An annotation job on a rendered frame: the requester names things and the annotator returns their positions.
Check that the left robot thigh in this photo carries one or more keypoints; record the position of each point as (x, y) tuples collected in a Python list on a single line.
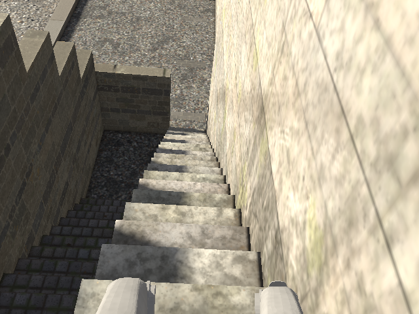
[(128, 296)]

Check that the robot right shin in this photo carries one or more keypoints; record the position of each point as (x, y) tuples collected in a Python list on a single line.
[(279, 284)]

